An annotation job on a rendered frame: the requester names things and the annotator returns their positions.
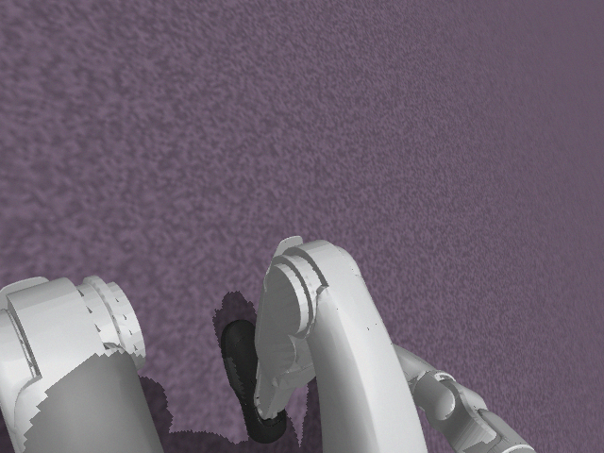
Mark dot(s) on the right robot arm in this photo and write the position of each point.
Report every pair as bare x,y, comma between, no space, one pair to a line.
463,418

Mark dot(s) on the right robot foot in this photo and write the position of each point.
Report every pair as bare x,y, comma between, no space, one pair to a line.
241,361

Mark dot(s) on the right robot hand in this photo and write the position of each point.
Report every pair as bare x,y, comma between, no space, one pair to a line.
413,366

